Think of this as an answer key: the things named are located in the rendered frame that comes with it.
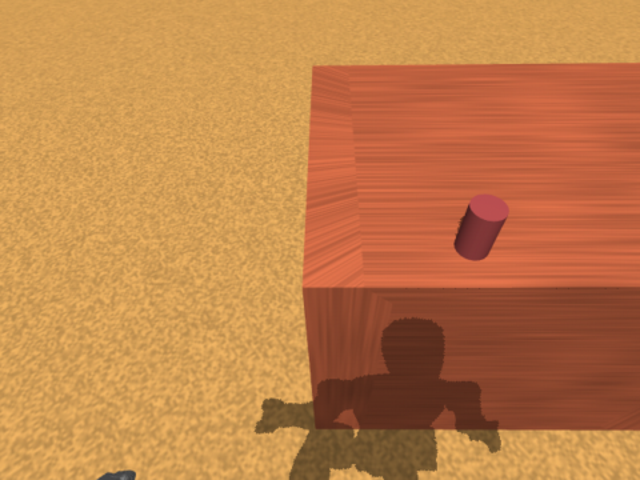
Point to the can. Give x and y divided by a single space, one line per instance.
480 227

